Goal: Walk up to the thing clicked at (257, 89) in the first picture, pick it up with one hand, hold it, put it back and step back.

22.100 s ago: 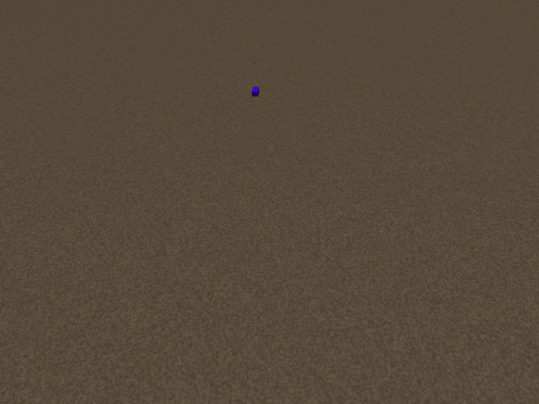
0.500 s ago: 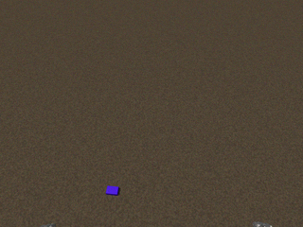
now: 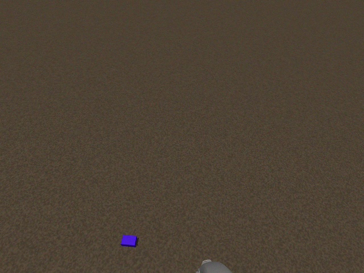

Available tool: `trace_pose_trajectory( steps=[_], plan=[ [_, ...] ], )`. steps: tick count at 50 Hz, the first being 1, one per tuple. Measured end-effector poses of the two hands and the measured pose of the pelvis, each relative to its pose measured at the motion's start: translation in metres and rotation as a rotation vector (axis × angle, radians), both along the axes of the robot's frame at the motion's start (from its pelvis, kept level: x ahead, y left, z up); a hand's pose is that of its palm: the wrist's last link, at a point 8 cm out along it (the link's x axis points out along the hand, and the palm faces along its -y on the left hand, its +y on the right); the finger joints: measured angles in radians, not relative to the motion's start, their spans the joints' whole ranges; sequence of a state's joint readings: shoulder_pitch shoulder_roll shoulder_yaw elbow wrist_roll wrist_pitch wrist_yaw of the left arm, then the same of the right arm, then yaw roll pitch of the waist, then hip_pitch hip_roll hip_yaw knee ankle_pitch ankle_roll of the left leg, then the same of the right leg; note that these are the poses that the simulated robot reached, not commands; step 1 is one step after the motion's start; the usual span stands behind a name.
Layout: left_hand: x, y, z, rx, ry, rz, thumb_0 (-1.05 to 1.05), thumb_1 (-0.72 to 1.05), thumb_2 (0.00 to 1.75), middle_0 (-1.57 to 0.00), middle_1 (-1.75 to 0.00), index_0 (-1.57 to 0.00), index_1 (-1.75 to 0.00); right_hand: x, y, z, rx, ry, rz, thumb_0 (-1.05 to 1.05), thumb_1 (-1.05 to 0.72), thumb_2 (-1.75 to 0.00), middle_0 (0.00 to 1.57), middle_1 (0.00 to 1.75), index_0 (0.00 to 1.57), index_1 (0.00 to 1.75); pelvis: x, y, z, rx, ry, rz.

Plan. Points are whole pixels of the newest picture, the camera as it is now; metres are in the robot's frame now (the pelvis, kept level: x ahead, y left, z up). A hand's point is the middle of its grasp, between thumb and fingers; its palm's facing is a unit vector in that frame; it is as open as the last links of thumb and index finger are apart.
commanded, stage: walk up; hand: left
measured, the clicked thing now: (129, 240) +0.45 +0.22 -0.76
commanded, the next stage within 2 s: none
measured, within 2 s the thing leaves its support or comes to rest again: neither
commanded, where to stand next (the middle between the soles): +0.05 -0.01 m, yaw -1 degrees
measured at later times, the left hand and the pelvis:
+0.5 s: hand out of the picture +0.14 +0.24 -0.17, palm faces +0.00 -0.95 -0.31, open 7.4 cm; pelvis -0.02 +0.00 -0.03, yaw +0 degrees
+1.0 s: hand out of the picture +0.08 +0.24 -0.13, palm faces -0.03 -0.89 -0.46, open 7.4 cm; pelvis +0.03 -0.04 -0.01, yaw -1 degrees
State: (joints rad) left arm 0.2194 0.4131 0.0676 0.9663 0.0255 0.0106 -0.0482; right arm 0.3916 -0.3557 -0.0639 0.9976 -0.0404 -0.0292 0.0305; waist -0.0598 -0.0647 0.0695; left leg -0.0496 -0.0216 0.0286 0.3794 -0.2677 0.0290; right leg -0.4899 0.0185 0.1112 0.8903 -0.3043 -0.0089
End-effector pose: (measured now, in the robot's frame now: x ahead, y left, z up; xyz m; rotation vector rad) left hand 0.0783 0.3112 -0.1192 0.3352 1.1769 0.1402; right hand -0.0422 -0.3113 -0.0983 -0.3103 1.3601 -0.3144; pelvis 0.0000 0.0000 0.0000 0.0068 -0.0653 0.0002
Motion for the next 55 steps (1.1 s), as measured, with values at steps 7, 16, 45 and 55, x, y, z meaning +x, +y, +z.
trace_pose_trajectory(
  steps=[7,16,45,55],
  plan=[
    [0.016,-0.005,-0.003,0.069,0.04,0.011,0.01,0.91,0.9,-0.21,-0.3,-0.2,-0.3,0.023,-0.014,-0.022,0.005,0.008,-0.037,0.01,-0.9,-0.9,0.21,0.3,0.2,0.3,0.015,-0.01,-0.013,0.012,-0.013,-0.04],
    [0.055,-0.038,-0.002,0.054,-0.09,-0.025,0.01,0.91,0.9,-0.21,-0.3,-0.2,-0.3,0.101,-0.009,-0.05,0.05,-0.122,0.064,0.0,-0.91,-0.9,0.21,0.3,0.2,0.3,-0.003,-0.015,-0.024,0.003,0.009,-0.024],
    [-0.004,-0.029,0.017,0.102,-0.043,-0.012,0.01,0.91,0.9,-0.21,-0.3,-0.2,-0.3,0.066,-0.06,-0.02,0.009,-0.088,0.067,0.01,-0.91,-0.9,0.21,0.3,0.2,0.3,0.015,-0.042,-0.012,-0.025,-0.001,-0.033],
    [0.014,-0.025,0.031,0.15,-0.039,0.03,0.01,0.9,0.9,-0.21,-0.3,-0.2,-0.3,0.125,-0.034,-0.037,0.071,-0.132,0.099,0.0,-0.91,-0.9,0.21,0.3,0.2,0.3,0.03,-0.033,-0.01,-0.003,-0.008,-0.017]
  ],
)
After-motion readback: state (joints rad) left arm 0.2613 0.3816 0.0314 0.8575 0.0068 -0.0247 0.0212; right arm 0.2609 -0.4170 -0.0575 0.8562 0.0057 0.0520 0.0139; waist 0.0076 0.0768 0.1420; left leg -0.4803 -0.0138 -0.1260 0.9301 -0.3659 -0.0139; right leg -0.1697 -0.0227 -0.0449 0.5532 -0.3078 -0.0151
